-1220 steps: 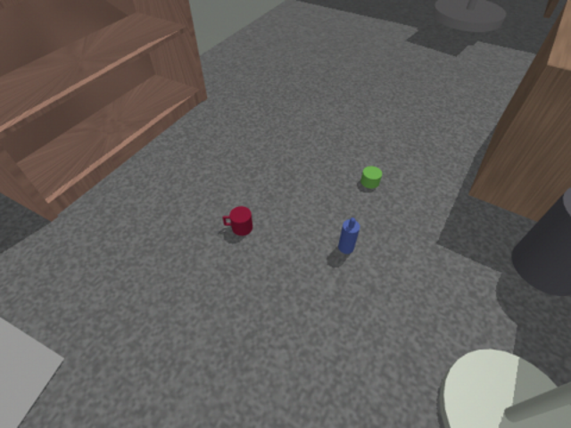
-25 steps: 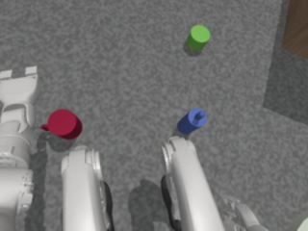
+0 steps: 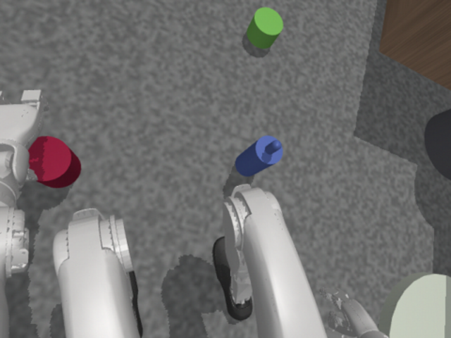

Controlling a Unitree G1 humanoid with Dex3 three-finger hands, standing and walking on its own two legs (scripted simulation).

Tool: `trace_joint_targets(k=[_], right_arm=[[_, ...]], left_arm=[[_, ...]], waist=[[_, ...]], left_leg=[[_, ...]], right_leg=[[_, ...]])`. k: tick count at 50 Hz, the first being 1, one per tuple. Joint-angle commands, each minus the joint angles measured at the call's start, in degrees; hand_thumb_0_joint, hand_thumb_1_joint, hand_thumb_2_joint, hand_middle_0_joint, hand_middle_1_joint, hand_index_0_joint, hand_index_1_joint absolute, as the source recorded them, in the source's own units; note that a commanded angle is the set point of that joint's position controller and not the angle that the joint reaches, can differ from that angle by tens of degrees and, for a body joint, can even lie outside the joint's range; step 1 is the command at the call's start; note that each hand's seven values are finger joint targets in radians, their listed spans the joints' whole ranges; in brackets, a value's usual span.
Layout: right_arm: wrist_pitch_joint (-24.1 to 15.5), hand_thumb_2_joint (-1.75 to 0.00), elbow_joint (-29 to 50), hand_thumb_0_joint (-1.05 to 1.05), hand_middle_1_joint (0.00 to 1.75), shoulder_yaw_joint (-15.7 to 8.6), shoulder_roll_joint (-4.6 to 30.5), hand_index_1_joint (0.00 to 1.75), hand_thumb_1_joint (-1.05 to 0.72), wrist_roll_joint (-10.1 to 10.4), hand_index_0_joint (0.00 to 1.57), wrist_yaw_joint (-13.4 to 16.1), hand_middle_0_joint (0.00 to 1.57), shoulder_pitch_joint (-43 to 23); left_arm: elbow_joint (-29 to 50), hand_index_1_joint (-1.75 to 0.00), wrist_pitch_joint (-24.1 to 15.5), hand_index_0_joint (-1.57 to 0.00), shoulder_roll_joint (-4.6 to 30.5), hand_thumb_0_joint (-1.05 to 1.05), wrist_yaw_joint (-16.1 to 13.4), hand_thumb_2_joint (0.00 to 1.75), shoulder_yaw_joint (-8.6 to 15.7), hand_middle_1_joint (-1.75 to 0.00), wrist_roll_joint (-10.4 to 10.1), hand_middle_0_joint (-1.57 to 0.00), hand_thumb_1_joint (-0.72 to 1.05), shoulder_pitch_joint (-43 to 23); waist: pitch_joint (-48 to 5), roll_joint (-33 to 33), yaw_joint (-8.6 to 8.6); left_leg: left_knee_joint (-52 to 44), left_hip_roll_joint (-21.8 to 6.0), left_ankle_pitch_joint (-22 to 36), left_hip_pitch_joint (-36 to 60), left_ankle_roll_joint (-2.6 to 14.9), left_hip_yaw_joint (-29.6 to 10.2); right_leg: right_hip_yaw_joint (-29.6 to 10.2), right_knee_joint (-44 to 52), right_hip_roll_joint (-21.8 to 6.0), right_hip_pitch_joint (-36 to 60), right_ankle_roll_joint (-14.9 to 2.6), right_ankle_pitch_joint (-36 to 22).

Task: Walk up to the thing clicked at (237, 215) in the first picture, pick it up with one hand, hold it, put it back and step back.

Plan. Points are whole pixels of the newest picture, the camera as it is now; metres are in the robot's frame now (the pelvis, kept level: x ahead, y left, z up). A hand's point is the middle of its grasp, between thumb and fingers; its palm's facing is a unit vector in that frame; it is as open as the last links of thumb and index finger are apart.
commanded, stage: home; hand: left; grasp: from above
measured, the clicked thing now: (43, 164) +0.45 +0.29 -0.30
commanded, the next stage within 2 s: none
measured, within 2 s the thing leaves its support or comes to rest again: neither
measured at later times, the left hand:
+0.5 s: hand (1, 143) +0.42 +0.26 -0.05, palm faces -0.33 -0.49 -0.81, open 9.1 cm
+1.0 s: hand out of the picture +0.28 +0.23 +0.17, palm faces +0.07 -0.94 -0.33, open 7.4 cm
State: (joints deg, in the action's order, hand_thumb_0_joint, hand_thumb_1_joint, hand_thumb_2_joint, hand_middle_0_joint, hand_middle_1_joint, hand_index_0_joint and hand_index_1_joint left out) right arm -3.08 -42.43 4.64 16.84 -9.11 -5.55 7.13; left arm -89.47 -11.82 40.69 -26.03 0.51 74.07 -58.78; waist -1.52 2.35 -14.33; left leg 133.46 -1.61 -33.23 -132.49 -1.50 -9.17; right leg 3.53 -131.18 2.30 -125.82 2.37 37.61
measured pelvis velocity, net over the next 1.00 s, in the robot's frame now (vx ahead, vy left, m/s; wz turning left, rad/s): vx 0.05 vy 0.01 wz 0.12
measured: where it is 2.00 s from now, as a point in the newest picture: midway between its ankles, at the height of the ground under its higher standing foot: (183, 304)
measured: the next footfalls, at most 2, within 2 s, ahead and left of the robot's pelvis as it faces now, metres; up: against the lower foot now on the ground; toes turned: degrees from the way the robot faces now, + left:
none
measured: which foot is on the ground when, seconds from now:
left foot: down 0.00-1.00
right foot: down 0.00-1.00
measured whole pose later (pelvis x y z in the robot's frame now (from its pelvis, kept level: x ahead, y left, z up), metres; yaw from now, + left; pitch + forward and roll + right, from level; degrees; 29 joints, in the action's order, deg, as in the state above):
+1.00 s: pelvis +0.05 +0.01 +0.26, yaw +7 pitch +24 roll -4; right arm -4.2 -31.0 2.4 11.6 2.0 4.1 5.7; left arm -11.3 18.6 16.5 -5.1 1.1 2.9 5.0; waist -10.6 -1.9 -2.8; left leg 86.2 -2.5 -32.4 -77.7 -1.1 -4.7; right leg 2.8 -83.7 0.0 -72.1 1.4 35.2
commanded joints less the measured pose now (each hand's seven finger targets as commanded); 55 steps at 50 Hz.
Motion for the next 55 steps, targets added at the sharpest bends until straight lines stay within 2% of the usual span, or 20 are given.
trace_joint_targets(k=[1,2,5,7,8,10,12,16,18,19,22,25,31,33,38,40,42,50,52,55], right_arm=[[-2.1,-0.89,1.21,0.0,0.3,-3.69,14.24,0.3,-0.88,-1.38,0.2,-0.01,0.2,11.73],[-2.29,-0.89,1.58,0.0,0.3,-3.62,13.7,0.3,-0.89,-1.46,0.2,-0.37,0.2,11.63],[-2.3,-0.89,2.51,0.0,0.3,-4.41,13.78,0.3,-0.88,-0.7,0.2,-1.03,0.2,11.94],[-1.94,-0.89,1.93,0.0,0.3,-5.2,13.26,0.3,-0.88,-0.02,0.2,-1.35,0.2,12.92],[-1.82,-0.9,1.34,0.0,0.3,-5.22,12.57,0.3,-0.89,0.29,0.2,-1.64,0.2,13.84],[-1.49,-0.9,0.89,0.0,0.3,-5.97,12.41,0.3,-0.89,1.04,0.2,-1.86,0.2,15.61],[-1.0,-0.9,1.18,0.0,0.3,-6.98,11.74,0.3,-0.89,2.3,0.2,-2.0,0.2,16.05],[0.62,-0.9,2.51,0.0,0.3,-8.89,10.94,0.3,-0.9,5.38,0.2,-1.57,0.2,16.14],[1.31,-0.9,3.63,0.0,0.3,-9.17,10.17,0.3,-0.9,6.46,0.2,-1.3,0.2,14.8],[1.58,-0.9,4.38,0.0,0.3,-9.49,10.08,0.3,-0.9,6.98,0.2,-0.98,0.2,14.21],[2.26,-0.9,6.47,0.0,0.3,-9.83,8.83,0.3,-0.9,8.02,0.2,0.01,0.2,11.06],[2.51,-0.9,9.04,0.0,0.3,-9.98,8.25,0.3,-0.9,8.83,0.2,1.13,0.2,8.11],[1.31,-0.9,12.28,0.0,0.3,-9.63,7.66,0.3,-0.9,9.83,0.2,3.82,0.2,3.87],[0.43,-0.9,13.55,0.0,0.3,-9.58,7.55,0.3,-0.9,10.16,0.2,4.76,0.2,2.53],[-1.13,-0.9,15.11,0.0,0.3,-8.63,6.63,0.3,-0.9,10.7,0.2,7.1,0.2,0.06],[-1.8,-0.9,16.35,0.0,0.3,-8.19,6.55,0.3,-0.9,10.8,0.2,7.92,0.2,-0.52],[-2.45,-0.9,16.98,0.0,0.3,-7.74,5.8,0.3,-0.9,10.88,0.2,8.63,0.2,-1.03],[-4.48,-0.9,18.14,0.0,0.3,-5.26,3.3,0.3,-0.9,11.3,0.2,12.67,0.2,1.7],[-5.31,-0.9,18.49,0.0,0.3,-4.79,2.94,0.3,-0.9,11.33,0.2,13.62,0.2,2.39],[-6.42,-0.9,19.04,0.0,0.3,-4.54,2.35,0.3,-0.9,11.25,0.2,14.76,0.2,4.15]], left_arm=[[9.2,-0.84,1.9,-0.23,16.81,0.0,-5.47,0.95,5.55,-0.85,-0.97,-0.23,-0.37,-21.85],[9.58,-0.92,2.7,-0.15,16.14,0.0,-5.39,0.94,5.6,-0.93,-1.67,-0.15,-0.45,-19.83],[16.58,-0.75,4.33,-0.23,18.0,0.0,-4.53,0.98,7.82,-0.72,-4.99,-0.26,-0.23,-17.5],[18.02,-0.7,5.73,-0.23,16.3,0.0,-2.99,0.96,7.24,-0.68,-6.92,-0.25,-0.14,-15.33],[17.9,-0.64,6.33,-0.22,14.39,0.0,-1.8,0.92,6.36,-0.62,-8.6,-0.24,-0.06,-14.6],[22.88,-0.56,6.94,-0.21,14.47,0.0,0.42,0.86,7.54,-0.55,-11.94,-0.22,0.02,-13.23],[25.98,-0.52,8.07,-0.21,12.97,0.0,2.86,0.87,8.13,-0.51,-15.89,-0.22,0.16,-7.39],[36.35,-0.37,10.36,-0.19,7.71,0.0,8.94,0.82,7.09,-0.37,-24.19,-0.2,0.46,0.45],[39.63,-0.35,11.65,-0.2,3.27,0.0,12.35,0.86,5.39,-0.34,-28.12,-0.2,0.62,7.55],[44.12,-0.35,11.88,-0.2,3.29,0.0,13.77,0.9,6.53,-0.34,-30.4,-0.2,0.7,8.44],[51.08,-0.3,12.95,-0.2,-0.23,0.0,17.87,0.9,5.2,-0.3,-35.51,-0.2,0.9,15.91],[59.93,-0.3,13.8,-0.2,-2.87,0.0,20.02,0.9,4.97,-0.3,-40.76,-0.2,0.9,20.9],[70.48,-0.3,16.02,-0.2,-8.14,0.0,21.29,0.9,4.23,-0.3,-49.67,-0.2,0.9,30.44],[75.62,-0.3,17.14,-0.2,-8.83,0.0,21.41,0.9,4.16,-0.3,-52.43,-0.2,0.9,32.64],[80.86,-0.3,21.28,-0.2,-13.05,0.0,21.09,0.9,2.55,-0.3,-61.01,-0.2,0.9,41.83],[84.07,-0.3,22.72,-0.2,-11.94,0.0,20.82,0.9,4.4,-0.3,-64.08,-0.2,0.9,44.76],[86.54,-0.3,24.07,-0.2,-13.81,0.0,20.82,0.9,3.29,-0.3,-66.91,-0.2,0.9,47.8],[91.54,-0.3,30.48,-0.2,-18.45,0.0,19.73,0.9,5.24,-0.3,-74.13,-0.2,0.9,62.46],[93.21,-0.3,31.35,-0.2,-18.8,0.0,19.8,0.9,6.25,-0.3,-75.27,-0.2,0.9,64.85],[95.02,-0.3,32.61,-0.2,-20.8,0.0,20.19,0.9,5.64,-0.3,-76.51,-0.2,0.9,71.17]], waist=[[-41.52,-25.48,-0.64],[-42.97,-25.58,-0.18],[-49.22,-27.38,1.69],[-49.67,-25.52,1.77],[-48.18,-23.76,1.28],[-51.42,-23.02,2.75],[-52.86,-21.56,4.83],[-54.11,-14.92,6.23],[-50.79,-10.83,6.28],[-50.35,-10.34,6.68],[-45.02,-8.4,7.81],[-43.2,-9.08,9.12],[-37.79,-9.85,9.61],[-39.72,-11.84,10.14],[-34.89,-9.98,8.98],[-35.21,-10.29,9.98],[-33.29,-10.41,9.15],[-27.57,-8.25,9.68],[-26.49,-8.24,10.46],[-23.63,-7.14,10.32]], left_leg=[[-12.93,0.61,-1.29,35.7,1.55,5.56],[-12.0,0.6,0.08,36.13,1.56,6.08],[-11.51,0.53,2.87,36.74,1.84,6.85],[-12.05,0.39,3.08,36.71,2.1,6.98],[-11.71,0.34,3.12,35.27,2.38,7.02],[-12.57,0.52,4.98,35.54,2.66,7.32],[-14.28,0.52,6.64,36.92,2.77,7.57],[-18.07,0.62,8.07,37.76,3.46,7.92],[-20.1,0.59,7.98,36.16,3.85,7.81],[-21.38,0.74,7.53,36.26,3.95,7.5],[-25.77,0.33,4.69,37.59,3.94,6.68],[-30.6,-0.05,2.97,43.39,3.47,5.57],[-40.73,-0.39,-1.65,52.99,2.72,4.03],[-43.16,-0.44,-0.67,57.65,2.41,4.29],[-49.62,-0.3,-1.1,63.61,2.5,4.44],[-52.85,-0.18,-2.56,67.27,2.51,3.98],[-55.82,-0.16,-2.25,69.69,2.45,3.83],[-66.38,0.04,6.47,80.49,2.21,3.98],[-68.92,0.05,8.71,83.35,2.11,4.14],[-72.78,0.17,11.8,87.18,2.05,4.63]], right_leg=[[6.62,11.92,0.62,12.22,-4.67,-5.64],[6.27,11.77,0.73,12.76,-4.82,-6.72],[5.73,11.82,0.75,15.63,-4.76,-9.19],[5.73,12.88,1.03,16.56,-4.65,-9.86],[5.45,13.78,1.26,17.46,-4.49,-10.27],[4.98,15.09,1.22,21.46,-4.25,-11.84],[4.56,16.68,1.15,24.65,-4.19,-13.0],[2.94,21.94,1.41,31.78,-3.74,-15.44],[2.37,24.61,1.52,34.79,-3.41,-16.18],[2.2,25.62,1.27,35.44,-3.44,-15.77],[1.65,29.34,1.08,36.02,-3.62,-12.59],[1.27,32.4,0.59,36.45,-4.07,-10.37],[0.72,39.37,-0.37,39.22,-4.2,-5.83],[0.35,41.39,-0.48,42.15,-4.22,-6.74],[-0.5,48.87,-0.81,48.21,-3.77,-6.24],[-0.84,51.55,-0.85,51.16,-3.71,-4.83],[-0.97,54.21,-1.0,53.71,-3.6,-4.99],[-1.01,65.55,-1.03,68.6,-3.4,-12.24],[-0.86,67.76,-1.0,71.81,-3.46,-13.98],[-0.58,72.21,-0.88,76.82,-3.29,-16.47]])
